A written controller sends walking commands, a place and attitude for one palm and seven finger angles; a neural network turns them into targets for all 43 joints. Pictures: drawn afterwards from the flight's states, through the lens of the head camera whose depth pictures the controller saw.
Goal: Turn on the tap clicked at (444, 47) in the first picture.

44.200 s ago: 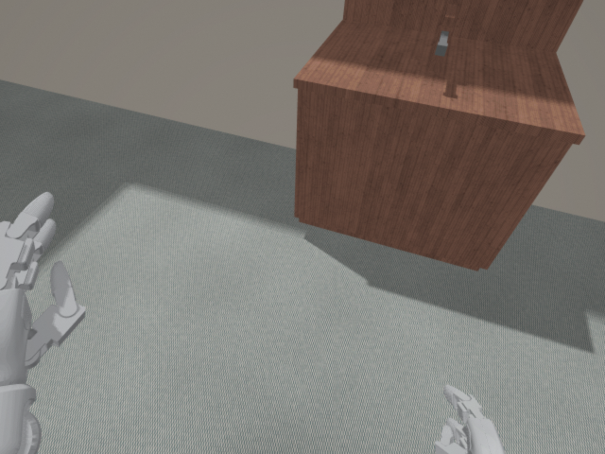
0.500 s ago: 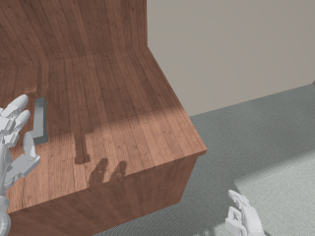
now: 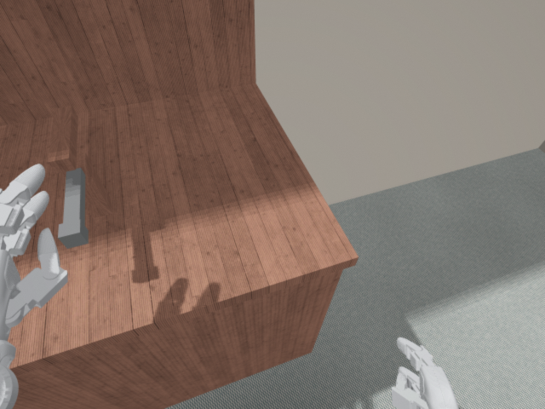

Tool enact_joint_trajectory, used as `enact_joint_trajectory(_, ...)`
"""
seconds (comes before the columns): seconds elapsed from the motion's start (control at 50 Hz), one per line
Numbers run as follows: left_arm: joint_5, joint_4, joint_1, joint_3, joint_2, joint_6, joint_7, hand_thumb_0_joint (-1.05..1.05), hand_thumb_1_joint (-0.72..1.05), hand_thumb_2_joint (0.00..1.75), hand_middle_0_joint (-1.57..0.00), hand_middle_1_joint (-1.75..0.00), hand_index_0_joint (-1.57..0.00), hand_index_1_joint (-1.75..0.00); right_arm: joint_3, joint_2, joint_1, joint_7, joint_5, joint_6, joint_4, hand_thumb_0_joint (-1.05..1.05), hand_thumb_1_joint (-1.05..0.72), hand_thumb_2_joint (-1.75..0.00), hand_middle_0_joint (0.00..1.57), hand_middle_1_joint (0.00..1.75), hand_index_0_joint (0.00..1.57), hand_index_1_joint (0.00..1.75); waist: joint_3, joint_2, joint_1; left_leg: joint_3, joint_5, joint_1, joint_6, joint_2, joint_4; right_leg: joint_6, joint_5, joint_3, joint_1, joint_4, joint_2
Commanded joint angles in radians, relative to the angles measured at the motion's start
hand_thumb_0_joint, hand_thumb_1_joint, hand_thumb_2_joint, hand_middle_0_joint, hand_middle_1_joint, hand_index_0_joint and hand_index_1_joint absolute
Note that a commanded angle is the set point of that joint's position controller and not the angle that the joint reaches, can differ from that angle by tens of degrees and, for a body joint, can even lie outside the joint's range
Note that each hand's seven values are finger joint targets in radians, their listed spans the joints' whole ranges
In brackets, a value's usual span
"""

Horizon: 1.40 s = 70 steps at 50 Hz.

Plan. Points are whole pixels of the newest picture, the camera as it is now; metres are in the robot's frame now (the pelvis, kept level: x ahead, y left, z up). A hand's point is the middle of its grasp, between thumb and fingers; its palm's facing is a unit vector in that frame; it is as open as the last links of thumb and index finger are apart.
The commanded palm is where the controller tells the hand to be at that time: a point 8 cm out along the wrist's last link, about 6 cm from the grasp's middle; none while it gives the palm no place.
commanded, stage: shuffle to correct the standing spot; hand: left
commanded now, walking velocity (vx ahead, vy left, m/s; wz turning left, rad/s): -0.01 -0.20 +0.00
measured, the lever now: (73, 234) +0.32 +0.31 +0.08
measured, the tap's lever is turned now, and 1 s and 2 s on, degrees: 0 0 0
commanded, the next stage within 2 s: come to a stop and stand still in 0.70 s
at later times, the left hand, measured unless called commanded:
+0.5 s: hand (69, 275) +0.22 +0.23 +0.16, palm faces +0.31 -0.87 -0.38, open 7.4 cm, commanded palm +0.16 +0.27 +0.18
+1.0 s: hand (32, 237) +0.25 +0.27 +0.18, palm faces +0.42 -0.80 -0.42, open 7.4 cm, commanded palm +0.16 +0.27 +0.18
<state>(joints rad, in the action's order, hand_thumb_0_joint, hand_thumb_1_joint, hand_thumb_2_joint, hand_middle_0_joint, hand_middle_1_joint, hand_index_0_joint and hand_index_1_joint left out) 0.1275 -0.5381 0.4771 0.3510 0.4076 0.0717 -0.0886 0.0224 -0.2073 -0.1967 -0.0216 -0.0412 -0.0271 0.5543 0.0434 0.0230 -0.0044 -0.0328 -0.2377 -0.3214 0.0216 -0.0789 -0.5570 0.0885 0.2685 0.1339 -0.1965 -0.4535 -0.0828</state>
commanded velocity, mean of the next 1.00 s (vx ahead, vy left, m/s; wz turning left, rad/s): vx -0.03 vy -0.15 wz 0.00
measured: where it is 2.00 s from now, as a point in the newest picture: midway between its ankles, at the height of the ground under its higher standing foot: outside the picture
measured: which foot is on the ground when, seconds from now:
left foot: down 0.00-1.00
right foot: down 0.00-1.00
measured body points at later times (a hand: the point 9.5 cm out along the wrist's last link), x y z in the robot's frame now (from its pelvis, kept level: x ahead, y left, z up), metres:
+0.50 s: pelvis +0.00 -0.01 +0.00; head +0.02 -0.01 +0.45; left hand +0.20 +0.28 +0.18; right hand +0.19 -0.23 -0.08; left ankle +0.03 +0.13 -0.73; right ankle -0.01 -0.06 -0.73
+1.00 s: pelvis -0.01 +0.00 +0.00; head +0.03 +0.01 +0.45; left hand +0.22 +0.31 +0.21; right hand +0.16 -0.24 -0.08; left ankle +0.03 +0.13 -0.73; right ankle -0.01 -0.06 -0.73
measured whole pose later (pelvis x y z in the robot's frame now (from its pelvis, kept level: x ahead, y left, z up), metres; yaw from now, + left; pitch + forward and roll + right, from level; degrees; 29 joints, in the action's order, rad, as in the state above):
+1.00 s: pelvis -0.01 +0.00 +0.00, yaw -2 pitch +0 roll +0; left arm 0.08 -0.36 0.24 0.48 0.46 0.17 -0.06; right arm -0.02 -0.23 -0.22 0.00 -0.03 -0.13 0.54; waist 0.09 -0.02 -0.05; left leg -0.09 -0.21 -0.31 0.02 -0.08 -0.52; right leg 0.02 0.27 0.09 -0.26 -0.53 -0.06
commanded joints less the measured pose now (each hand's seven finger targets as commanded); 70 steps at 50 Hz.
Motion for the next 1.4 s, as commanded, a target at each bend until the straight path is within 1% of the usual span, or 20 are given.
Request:
enact_joint_trajectory(0.0, 0.005, -0.184, -0.044, 0.121, 0.165, 0.062, -0.014, 0.00, 0.90, 0.90, -0.20, -0.30, -0.20, -0.30, -0.044, -0.122, 0.101, -0.008, 0.007, -0.054, -0.159, 0.00, -0.90, -0.90, 0.20, 0.30, 0.20, 0.30, -0.152, 0.050, 0.002, 0.129, 0.023, 0.115, -0.071, -0.096, 0.097, -0.056, -0.179, -0.112, -0.018, 0.095, 0.148)
enact_joint_trajectory(0.06, 0.006, -0.172, -0.047, 0.119, 0.162, 0.054, -0.009, 0.00, 0.90, 0.90, -0.20, -0.30, -0.20, -0.30, -0.051, -0.123, 0.096, -0.006, 0.004, -0.054, -0.163, 0.00, -0.90, -0.90, 0.20, 0.30, 0.20, 0.30, -0.149, 0.019, 0.002, 0.103, 0.042, 0.114, -0.066, -0.086, 0.054, -0.047, -0.212, -0.129, -0.025, 0.105, 0.169)
enact_joint_trajectory(0.28, 0.006, -0.220, -0.057, 0.130, 0.186, 0.057, -0.014, 0.00, 0.90, 0.90, -0.20, -0.30, -0.20, -0.30, -0.050, -0.120, 0.115, -0.006, -0.002, -0.048, -0.163, 0.00, -0.90, -0.90, 0.20, 0.30, 0.20, 0.30, -0.169, 0.063, 0.003, 0.097, 0.206, 0.161, -0.067, -0.087, 0.028, -0.048, -0.305, -0.131, -0.019, 0.082, 0.179)
enact_joint_trajectory(0.44, 0.015, -0.182, -0.053, 0.122, 0.168, 0.057, -0.012, 0.00, 0.90, 0.90, -0.20, -0.30, -0.20, -0.30, -0.053, -0.121, 0.101, -0.006, -0.001, -0.047, -0.163, 0.00, -0.90, -0.90, 0.20, 0.30, 0.20, 0.30, -0.152, 0.028, 0.006, 0.083, 0.063, 0.124, -0.061, -0.070, 0.009, -0.033, -0.248, -0.148, -0.041, 0.100, 0.198)
enact_joint_trajectory(0.8, 0.009, -0.193, -0.038, 0.123, 0.169, 0.063, -0.020, 0.00, 0.90, 0.90, -0.20, -0.30, -0.20, -0.30, -0.046, -0.121, 0.107, -0.008, 0.004, -0.052, -0.160, 0.00, -0.90, -0.90, 0.20, 0.30, 0.20, 0.30, -0.153, 0.045, 0.002, 0.108, 0.058, 0.120, -0.072, -0.079, 0.050, -0.049, -0.223, -0.136, -0.025, 0.095, 0.175)
enact_joint_trajectory(0.82, -0.146, -0.321, -1.007, 0.695, 0.905, 0.176, 0.012, 0.00, 0.90, 0.90, -0.20, -0.30, -0.20, -0.30, -0.130, -0.155, -0.150, -0.034, 0.054, -0.148, -0.043, 0.00, -0.90, -0.90, 0.20, 0.30, 0.20, 0.30, 0.008, -0.250, -0.018, -0.091, 0.105, -0.004, -0.043, -0.047, 0.002, -0.247, -0.499, -0.153, -0.080, 0.195, 0.136)
enact_joint_trajectory(0.84, -0.073, 0.176, -0.539, 0.322, 0.360, 0.135, 0.057, 0.00, 0.90, 0.90, -0.20, -0.30, -0.20, -0.30, -0.100, -0.093, -0.022, -0.032, 0.041, -0.155, -0.073, 0.00, -0.90, -0.90, 0.20, 0.30, 0.20, 0.30, -0.146, -0.229, -0.025, -0.048, 0.170, 0.030, -0.046, 0.053, 0.028, -0.127, -0.586, -0.221, 0.018, 0.080, 0.200)
enact_joint_trajectory(0.86, -0.049, 0.112, -0.287, 0.297, 0.322, 0.149, 0.046, 0.00, 0.90, 0.90, -0.20, -0.30, -0.20, -0.30, -0.110, -0.133, -0.031, -0.022, 0.027, -0.152, -0.142, 0.00, -0.90, -0.90, 0.20, 0.30, 0.20, 0.30, -0.140, -0.142, -0.064, -0.055, 0.178, 0.030, -0.025, 0.026, -0.015, -0.158, -0.689, -0.272, 0.051, 0.083, 0.213)
enact_joint_trajectory(0.88, -0.040, 0.175, -0.194, 0.135, 0.130, 0.131, 0.048, 0.00, 0.90, 0.90, -0.20, -0.30, -0.20, -0.30, -0.106, -0.129, -0.014, -0.008, 0.009, -0.153, -0.136, 0.00, -0.90, -0.90, 0.20, 0.30, 0.20, 0.30, -0.175, 0.013, -0.041, -0.066, 0.223, 0.093, -0.036, 0.026, 0.010, -0.128, -0.720, -0.246, 0.094, 0.001, 0.216)
enact_joint_trajectory(0.9, -0.046, 0.035, -0.233, 0.127, 0.159, 0.153, 0.053, 0.00, 0.90, 0.90, -0.20, -0.30, -0.20, -0.30, -0.110, -0.157, -0.032, 0.001, 0.014, -0.153, -0.146, 0.00, -0.90, -0.90, 0.20, 0.30, 0.20, 0.30, -0.233, 0.095, -0.036, -0.047, 0.270, 0.130, -0.061, 0.002, 0.057, -0.163, -0.668, -0.215, 0.100, -0.047, 0.206)
enact_joint_trajectory(0.94, -0.041, -0.086, -0.157, 0.067, 0.099, 0.179, 0.047, 0.00, 0.90, 0.90, -0.20, -0.30, -0.20, -0.30, -0.099, -0.138, 0.000, 0.024, 0.008, -0.162, -0.160, 0.00, -0.90, -0.90, 0.20, 0.30, 0.20, 0.30, -0.272, 0.153, -0.042, 0.001, 0.383, 0.174, -0.106, -0.058, 0.048, -0.211, -0.536, -0.162, 0.069, -0.134, 0.175)
enact_joint_trajectory(0.98, -0.046, -0.146, -0.054, 0.024, 0.047, 0.175, 0.030, 0.00, 0.90, 0.90, -0.20, -0.30, -0.20, -0.30, -0.082, -0.112, 0.054, 0.041, -0.003, -0.166, -0.175, 0.00, -0.90, -0.90, 0.20, 0.30, 0.20, 0.30, -0.262, 0.110, -0.047, 0.026, 0.372, 0.152, -0.114, -0.074, 0.040, -0.189, -0.380, -0.144, 0.067, -0.122, 0.150)
enact_joint_trajectory(1.04, -0.060, -0.185, -0.034, 0.173, 0.185, 0.184, -0.004, 0.00, 0.90, 0.90, -0.20, -0.30, -0.20, -0.30, -0.084, -0.115, 0.052, 0.024, 0.011, -0.164, -0.188, 0.00, -0.90, -0.90, 0.20, 0.30, 0.20, 0.30, -0.201, -0.136, -0.037, 0.013, 0.097, 0.048, -0.056, 0.001, -0.007, -0.127, -0.209, -0.188, 0.055, 0.051, 0.177)
enact_joint_trajectory(1.08, -0.047, -0.190, -0.031, 0.278, 0.278, 0.190, -0.033, 0.00, 0.90, 0.90, -0.20, -0.30, -0.20, -0.30, -0.071, -0.102, 0.070, -0.002, 0.013, -0.149, -0.172, 0.00, -0.90, -0.90, 0.20, 0.30, 0.20, 0.30, -0.149, -0.197, -0.025, 0.015, -0.031, 0.032, -0.040, 0.059, -0.074, -0.068, -0.126, -0.299, -0.029, 0.150, 0.263)
enact_joint_trajectory(1.12, -0.031, -0.181, -0.063, 0.238, 0.212, 0.199, -0.038, 0.00, 0.90, 0.90, -0.20, -0.30, -0.20, -0.30, -0.065, -0.093, 0.068, -0.019, 0.018, -0.147, -0.173, 0.00, -0.90, -0.90, 0.20, 0.30, 0.20, 0.30, -0.100, -0.154, -0.014, 0.041, -0.046, 0.029, -0.036, 0.074, -0.105, -0.017, -0.015, -0.360, -0.092, 0.198, 0.305)
enact_joint_trajectory(1.16, -0.033, -0.174, -0.119, 0.208, 0.189, 0.205, -0.047, 0.00, 0.90, 0.90, -0.20, -0.30, -0.20, -0.30, -0.053, -0.095, 0.060, -0.028, 0.024, -0.154, -0.148, 0.00, -0.90, -0.90, 0.20, 0.30, 0.20, 0.30, -0.082, -0.056, -0.003, 0.060, -0.026, 0.090, -0.041, 0.063, 0.012, 0.000, 0.112, -0.313, -0.129, 0.190, 0.267)
enact_joint_trajectory(1.22, -0.054, -0.130, -0.190, 0.158, 0.157, 0.218, -0.042, 0.00, 0.90, 0.90, -0.20, -0.30, -0.20, -0.30, -0.052, -0.113, 0.069, -0.036, 0.034, -0.177, -0.121, 0.00, -0.90, -0.90, 0.20, 0.30, 0.20, 0.30, -0.095, 0.088, -0.011, 0.142, 0.007, 0.131, -0.072, -0.008, 0.178, -0.059, 0.061, -0.206, -0.071, 0.100, 0.146)
enact_joint_trajectory(1.26, -0.076, -0.125, -0.234, 0.097, 0.117, 0.220, -0.035, 0.00, 0.90, 0.90, -0.20, -0.30, -0.20, -0.30, -0.047, -0.116, 0.063, -0.027, 0.032, -0.187, -0.117, 0.00, -0.90, -0.90, 0.20, 0.30, 0.20, 0.30, -0.092, 0.169, -0.015, 0.201, -0.089, 0.035, -0.093, -0.057, 0.260, -0.075, 0.012, -0.172, 0.030, 0.034, 0.125)
enact_joint_trajectory(1.32, -0.099, -0.105, -0.239, 0.025, 0.063, 0.212, -0.027, 0.00, 0.90, 0.90, -0.20, -0.30, -0.20, -0.30, -0.050, -0.117, 0.055, -0.014, 0.031, -0.198, -0.117, 0.00, -0.90, -0.90, 0.20, 0.30, 0.20, 0.30, -0.083, 0.121, -0.014, 0.211, -0.109, 0.019, -0.089, -0.065, 0.285, -0.075, -0.024, -0.159, 0.057, 0.037, 0.120)
enact_joint_trajectory(1.38, -0.108, -0.091, -0.194, 0.051, 0.082, 0.203, -0.029, 0.00, 0.90, 0.90, -0.20, -0.30, -0.20, -0.30, -0.051, -0.119, 0.062, -0.003, 0.031, -0.191, -0.115, 0.00, -0.90, -0.90, 0.20, 0.30, 0.20, 0.30, -0.096, 0.052, -0.015, 0.202, -0.100, 0.034, -0.069, -0.051, 0.292, -0.073, -0.032, -0.148, 0.064, 0.068, 0.115)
